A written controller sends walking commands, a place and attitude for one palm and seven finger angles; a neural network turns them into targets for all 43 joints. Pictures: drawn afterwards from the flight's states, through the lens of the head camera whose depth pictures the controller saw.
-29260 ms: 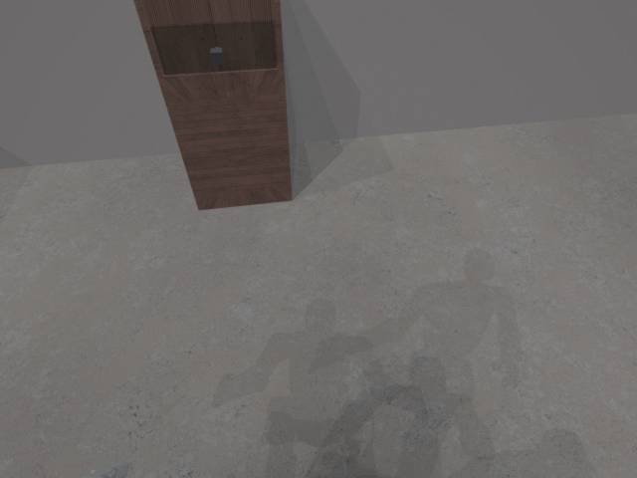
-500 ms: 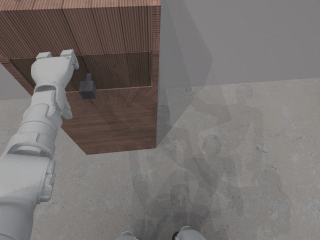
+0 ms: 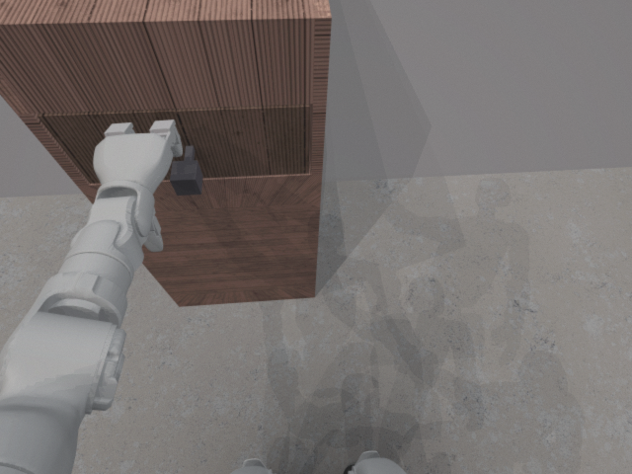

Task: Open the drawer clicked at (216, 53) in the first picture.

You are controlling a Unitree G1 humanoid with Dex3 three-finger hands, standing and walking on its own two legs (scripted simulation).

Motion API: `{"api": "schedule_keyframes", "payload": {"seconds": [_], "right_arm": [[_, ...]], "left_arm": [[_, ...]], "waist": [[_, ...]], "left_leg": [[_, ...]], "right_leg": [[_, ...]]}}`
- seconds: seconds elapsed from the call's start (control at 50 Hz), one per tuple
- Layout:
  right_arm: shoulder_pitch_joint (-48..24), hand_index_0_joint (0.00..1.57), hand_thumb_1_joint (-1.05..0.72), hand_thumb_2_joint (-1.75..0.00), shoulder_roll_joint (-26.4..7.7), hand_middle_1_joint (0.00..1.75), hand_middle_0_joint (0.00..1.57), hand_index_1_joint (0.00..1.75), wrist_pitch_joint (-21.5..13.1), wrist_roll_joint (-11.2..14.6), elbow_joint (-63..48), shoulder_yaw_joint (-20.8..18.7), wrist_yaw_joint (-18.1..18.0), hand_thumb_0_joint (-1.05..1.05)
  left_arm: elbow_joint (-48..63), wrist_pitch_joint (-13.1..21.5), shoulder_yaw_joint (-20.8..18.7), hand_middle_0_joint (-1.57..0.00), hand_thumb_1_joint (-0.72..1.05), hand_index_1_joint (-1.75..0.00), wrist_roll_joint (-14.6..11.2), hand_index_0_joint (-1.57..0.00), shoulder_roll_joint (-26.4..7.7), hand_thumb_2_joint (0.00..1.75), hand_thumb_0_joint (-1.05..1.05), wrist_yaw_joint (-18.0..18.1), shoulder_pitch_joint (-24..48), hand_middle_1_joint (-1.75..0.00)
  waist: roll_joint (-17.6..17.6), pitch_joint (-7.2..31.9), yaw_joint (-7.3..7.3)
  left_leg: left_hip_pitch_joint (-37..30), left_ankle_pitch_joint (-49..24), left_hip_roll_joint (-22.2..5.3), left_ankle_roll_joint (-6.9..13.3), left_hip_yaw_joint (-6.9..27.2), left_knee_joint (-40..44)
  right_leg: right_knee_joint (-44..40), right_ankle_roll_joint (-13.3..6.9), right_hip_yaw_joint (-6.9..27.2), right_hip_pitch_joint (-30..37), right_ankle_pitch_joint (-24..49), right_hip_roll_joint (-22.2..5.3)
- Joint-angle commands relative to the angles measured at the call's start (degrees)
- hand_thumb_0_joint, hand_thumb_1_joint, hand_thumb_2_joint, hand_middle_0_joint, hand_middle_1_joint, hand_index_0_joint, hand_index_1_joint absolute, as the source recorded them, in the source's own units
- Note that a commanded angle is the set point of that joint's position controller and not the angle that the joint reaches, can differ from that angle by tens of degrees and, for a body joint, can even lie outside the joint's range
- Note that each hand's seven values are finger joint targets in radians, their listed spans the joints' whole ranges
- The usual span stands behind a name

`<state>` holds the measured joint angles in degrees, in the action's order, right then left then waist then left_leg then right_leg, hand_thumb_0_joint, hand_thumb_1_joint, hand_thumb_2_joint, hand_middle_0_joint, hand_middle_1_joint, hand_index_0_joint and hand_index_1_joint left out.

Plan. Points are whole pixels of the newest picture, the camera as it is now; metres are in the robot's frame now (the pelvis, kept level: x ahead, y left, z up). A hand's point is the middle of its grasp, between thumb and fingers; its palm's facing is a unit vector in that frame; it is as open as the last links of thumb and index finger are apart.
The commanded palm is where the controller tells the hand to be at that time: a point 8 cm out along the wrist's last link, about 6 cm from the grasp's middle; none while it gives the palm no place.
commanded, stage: lower the fingers behind the handle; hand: left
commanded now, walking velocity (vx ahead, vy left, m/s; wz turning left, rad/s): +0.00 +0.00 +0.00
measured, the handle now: (188, 168) +0.57 +0.17 -0.02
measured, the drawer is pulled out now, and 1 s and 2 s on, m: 0.00 0.00 0.00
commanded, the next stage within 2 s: close the thumb around the handle in 1.28 s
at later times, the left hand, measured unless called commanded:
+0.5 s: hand (154, 192) +0.50 +0.21 +0.01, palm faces -0.05 -0.01 -1.00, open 13.8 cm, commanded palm +0.48 +0.20 +0.04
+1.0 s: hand (156, 199) +0.50 +0.21 -0.02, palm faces -0.07 -0.01 -1.00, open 14.1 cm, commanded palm +0.49 +0.20 +0.02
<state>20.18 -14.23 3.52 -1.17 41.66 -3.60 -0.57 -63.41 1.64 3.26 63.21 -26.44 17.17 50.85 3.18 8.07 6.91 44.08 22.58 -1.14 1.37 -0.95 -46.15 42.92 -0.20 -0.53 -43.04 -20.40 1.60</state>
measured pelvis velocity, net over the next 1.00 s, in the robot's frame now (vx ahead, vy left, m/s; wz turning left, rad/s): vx -0.03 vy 0.00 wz -0.02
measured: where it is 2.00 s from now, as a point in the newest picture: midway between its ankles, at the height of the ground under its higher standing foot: outside the picture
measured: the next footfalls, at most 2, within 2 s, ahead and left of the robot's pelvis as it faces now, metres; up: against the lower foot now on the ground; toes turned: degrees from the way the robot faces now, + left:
none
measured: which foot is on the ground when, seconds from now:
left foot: down 0.00-1.00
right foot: down 0.00-1.00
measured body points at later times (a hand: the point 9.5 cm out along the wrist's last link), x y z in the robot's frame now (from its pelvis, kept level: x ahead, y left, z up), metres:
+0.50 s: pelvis -0.01 +0.00 -0.02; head +0.11 +0.00 +0.42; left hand +0.50 +0.20 +0.06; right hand -0.03 -0.27 -0.14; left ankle -0.02 +0.10 -0.70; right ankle -0.01 -0.12 -0.70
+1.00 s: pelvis -0.03 +0.00 -0.04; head +0.11 +0.01 +0.39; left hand +0.50 +0.21 +0.04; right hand -0.05 -0.27 -0.16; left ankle -0.02 +0.10 -0.70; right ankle -0.01 -0.12 -0.70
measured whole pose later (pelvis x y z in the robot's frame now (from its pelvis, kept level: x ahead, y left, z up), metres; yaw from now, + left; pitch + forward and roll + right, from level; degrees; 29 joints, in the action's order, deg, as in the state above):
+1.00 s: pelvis -0.03 +0.00 -0.04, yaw -1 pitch +27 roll -3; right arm 21.4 -14.7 2.6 -1.5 40.1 -1.8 -1.0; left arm -66.9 0.6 1.8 63.7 -31.9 17.2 57.8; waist 3.2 9.0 10.1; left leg 60.8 25.5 -1.8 1.8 -0.7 -59.6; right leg 55.7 0.0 -0.8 -59.5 -22.9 2.1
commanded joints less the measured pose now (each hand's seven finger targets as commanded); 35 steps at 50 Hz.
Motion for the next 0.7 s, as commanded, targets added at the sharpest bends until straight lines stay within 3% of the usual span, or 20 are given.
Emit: {"api": "schedule_keyframes", "payload": {"seconds": [0.0,0.06,0.1,0.16,0.18,0.26,0.28,0.32,0.36,0.38,0.4,0.44,0.5,0.52,0.54,0.58,0.6,0.68], "right_arm": [[9.7,0.20,-0.90,-0.90,-9.6,0.30,0.20,0.30,-1.1,-0.5,-1.4,-3.0,-1.3,0.00],[9.9,0.20,-0.90,-0.90,-9.5,0.30,0.20,0.30,-1.1,-0.7,-1.3,-3.0,-1.1,0.00],[10.1,0.20,-0.90,-0.90,-9.5,0.30,0.20,0.30,-1.1,-0.8,-1.5,-3.1,-0.8,0.00],[10.4,0.20,-0.90,-0.90,-9.8,0.30,0.20,0.30,-1.0,-0.5,-1.1,-2.9,-0.8,0.00],[10.3,0.20,-0.90,-0.90,-9.9,0.30,0.20,0.30,-1.1,-0.5,-0.9,-3.0,-1.0,0.00],[10.9,0.20,-0.90,-0.90,-9.7,0.30,0.20,0.30,-1.6,-0.7,-0.7,-3.1,-1.4,0.00],[10.8,0.20,-0.90,-0.90,-9.8,0.30,0.20,0.30,-1.7,-0.8,-0.4,-3.1,-1.4,0.00],[10.9,0.20,-0.90,-0.90,-9.9,0.30,0.20,0.30,-1.5,-0.9,-0.1,-2.8,-1.1,0.00],[11.3,0.20,-0.90,-0.90,-9.9,0.30,0.20,0.30,-1.5,-0.8,-0.3,-2.8,-1.1,0.00],[11.0,0.20,-0.90,-0.90,-9.8,0.30,0.20,0.30,-1.6,-1.0,-0.3,-2.8,-1.0,0.00],[11.3,0.20,-0.90,-0.90,-9.9,0.30,0.20,0.30,-1.4,-0.8,-0.3,-2.9,-1.0,0.00],[11.3,0.20,-0.90,-0.90,-9.8,0.30,0.20,0.30,-1.4,-0.8,-0.1,-2.8,-1.1,0.00],[11.2,0.20,-0.90,-0.90,-10.1,0.30,0.20,0.30,-1.2,-0.7,-0.3,-2.5,-0.9,0.00],[11.2,0.20,-0.90,-0.90,-10.1,0.30,0.20,0.30,-1.3,-0.7,-0.3,-2.6,-0.9,0.00],[11.5,0.20,-0.90,-0.90,-10.3,0.30,0.20,0.30,-1.2,-0.7,-0.3,-2.5,-1.0,0.00],[11.2,0.20,-0.90,-0.90,-10.1,0.30,0.20,0.30,-1.4,-0.6,-0.6,-2.3,-1.0,0.00],[11.4,0.20,-0.90,-0.90,-10.4,0.30,0.20,0.30,-1.3,-0.5,-0.4,-2.3,-1.1,0.00],[11.2,0.20,-0.90,-0.90,-10.6,0.30,0.20,0.30,-1.1,-0.6,-1.2,-1.7,-1.2,0.00]], "left_arm": [[11.4,0.7,-5.2,-0.30,-0.50,-1.20,0.6,-0.30,-15.9,0.30,0.00,3.6,27.3,-1.20],[10.8,0.3,-4.8,-0.30,-0.50,-1.20,0.9,-0.30,-15.2,0.30,0.00,4.4,26.9,-1.20],[10.4,-0.4,-4.2,-0.30,-0.50,-1.20,0.7,-0.30,-14.0,0.30,0.00,4.6,25.7,-1.20],[8.1,-1.4,-2.8,-0.30,-0.50,-1.20,0.3,-0.30,-13.0,0.30,0.00,4.1,26.4,-1.20],[8.6,-1.4,-3.8,-0.30,-0.50,-1.20,0.5,-0.30,-14.7,0.30,0.00,4.1,27.1,-1.20],[10.4,0.4,-3.2,-0.30,-0.50,-1.20,0.4,-0.30,-13.9,0.30,0.00,3.7,29.0,-1.20],[10.0,0.5,-4.1,-0.30,-0.50,-1.20,0.4,-0.30,-14.9,0.30,0.00,3.9,27.9,-1.20],[8.0,0.1,-4.8,-0.30,-0.50,-1.20,0.3,-0.30,-15.7,0.30,0.00,3.7,25.7,-1.20],[7.6,0.0,-3.5,-0.30,-0.50,-1.20,0.5,-0.30,-14.1,0.30,0.00,3.7,25.4,-1.20],[8.0,0.2,-3.4,-0.30,-0.50,-1.20,0.4,-0.30,-13.7,0.30,0.00,3.8,25.0,-1.20],[7.2,-0.1,-4.5,-0.30,-0.50,-1.20,0.4,-0.30,-14.9,0.30,0.00,3.9,23.5,-1.20],[5.9,-0.4,-2.4,-0.30,-0.50,-1.20,0.7,-0.30,-12.9,0.30,0.00,3.8,24.6,-1.20],[3.6,-1.4,-2.8,-0.30,-0.50,-1.20,0.9,-0.30,-13.8,0.30,0.00,3.9,23.8,-1.20],[4.0,-1.4,-2.4,-0.30,-0.50,-1.20,0.8,-0.30,-13.3,0.30,0.00,3.9,25.5,-1.20],[2.9,-1.6,-3.1,-0.30,-0.50,-1.20,1.0,-0.30,-14.3,0.30,0.00,3.8,24.0,-1.20],[2.1,-2.1,-0.9,-0.30,-0.50,-1.20,0.9,-0.30,-12.1,0.30,0.00,3.5,25.3,-1.20],[1.1,-2.3,-2.1,-0.30,-0.50,-1.20,1.0,-0.30,-13.8,0.30,0.00,3.5,25.1,-1.20],[-1.2,-2.9,-1.7,-0.30,-0.50,-1.20,1.4,-0.30,-14.6,0.30,0.00,2.5,24.9,-1.20]], "waist": [[1.6,25.2,1.69],[3.3,26.6,1.66],[2.6,27.7,1.53],[1.3,25.1,2.64],[1.0,25.5,2.65],[2.2,27.5,3.23],[2.1,27.8,2.81],[1.9,27.2,2.30],[1.7,25.5,2.76],[2.6,26.5,2.37],[1.1,26.7,2.10],[0.7,24.9,3.36],[0.7,23.0,3.04],[0.8,23.3,3.58],[-0.2,23.8,3.14],[0.5,22.4,4.18],[-1.0,21.5,4.25],[-0.2,20.8,4.28]], "left_leg": [[-16.0,-25.1,1.9,0.7,0.5,0.9],[-16.0,-26.5,1.8,0.5,0.6,-0.3],[-15.5,-26.7,1.8,0.5,0.3,-0.6],[-13.7,-24.5,1.8,0.7,0.5,-0.6],[-13.2,-23.6,1.8,0.8,0.5,-0.8],[-13.8,-23.6,1.6,0.9,1.0,-1.6],[-13.5,-23.4,1.6,0.9,0.8,-1.9],[-11.8,-23.4,1.8,0.9,0.7,-2.2],[-11.1,-23.3,1.6,0.8,0.8,-2.3],[-11.3,-23.0,1.7,0.9,0.5,-2.6],[-10.7,-22.7,1.7,0.9,0.6,-2.7],[-9.7,-21.9,1.5,0.9,0.8,-2.9],[-7.7,-18.6,1.7,0.9,0.8,-2.7],[-8.2,-19.1,1.6,1.0,0.7,-2.9],[-7.3,-18.9,1.7,1.0,0.7,-3.1],[-6.2,-16.8,1.7,1.1,0.6,-3.5],[-5.3,-15.9,1.6,1.1,0.9,-3.7],[-3.0,-14.4,1.8,1.2,0.9,-4.6]], "right_leg": [[-1.8,-1.2,-0.7,9.0,20.7,2.3],[-0.7,-1.2,-0.8,7.6,21.1,2.4],[-0.5,-1.1,-0.8,8.5,21.9,2.5],[-0.8,-1.1,-0.9,7.1,20.6,2.5],[-0.7,-0.9,-0.7,7.4,20.2,2.4],[0.1,-1.0,-0.6,6.2,19.8,2.4],[0.2,-0.9,-0.5,6.3,19.6,2.3],[0.7,-1.1,-0.5,6.6,20.1,2.4],[0.9,-1.1,-0.7,5.2,19.9,2.4],[0.9,-1.1,-0.7,5.4,19.6,2.4],[1.1,-1.1,-0.7,5.9,19.6,2.5],[1.2,-1.0,-0.9,4.0,18.7,2.4],[1.3,-1.2,-1.0,2.6,15.6,2.5],[1.4,-1.2,-1.0,2.4,16.0,2.4],[1.9,-1.1,-1.0,2.8,15.9,2.4],[1.7,-1.0,-1.0,0.9,14.3,2.4],[2.0,-1.0,-1.0,0.5,13.3,2.3],[3.2,-1.1,-1.2,-1.1,11.9,2.3]]}}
